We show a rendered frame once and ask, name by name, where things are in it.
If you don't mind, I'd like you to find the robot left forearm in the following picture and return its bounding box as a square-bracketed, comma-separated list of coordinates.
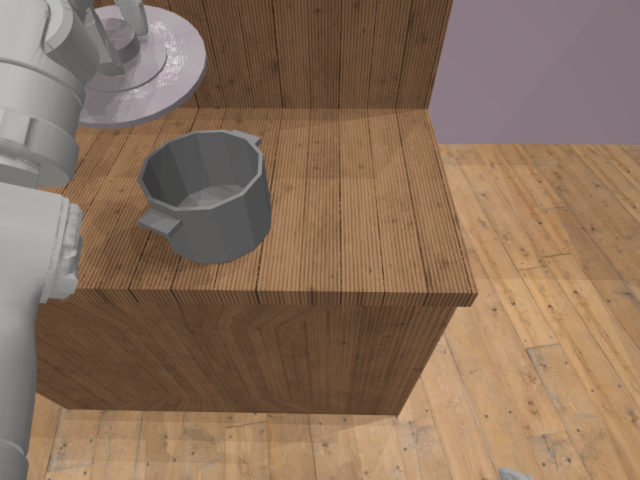
[0, 0, 100, 189]

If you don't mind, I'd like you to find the pot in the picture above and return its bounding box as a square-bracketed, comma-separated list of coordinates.
[137, 130, 271, 264]

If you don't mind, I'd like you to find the lid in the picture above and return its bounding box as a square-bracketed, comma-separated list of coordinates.
[78, 5, 207, 129]

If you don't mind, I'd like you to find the left robot hand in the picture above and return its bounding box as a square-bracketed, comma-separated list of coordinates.
[85, 0, 148, 76]

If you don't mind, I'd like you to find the table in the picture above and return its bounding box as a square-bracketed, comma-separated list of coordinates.
[35, 0, 479, 415]

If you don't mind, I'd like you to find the knob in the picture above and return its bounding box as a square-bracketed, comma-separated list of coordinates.
[101, 18, 140, 64]

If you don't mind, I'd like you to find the robot left upper arm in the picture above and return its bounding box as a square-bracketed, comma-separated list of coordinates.
[0, 182, 83, 480]

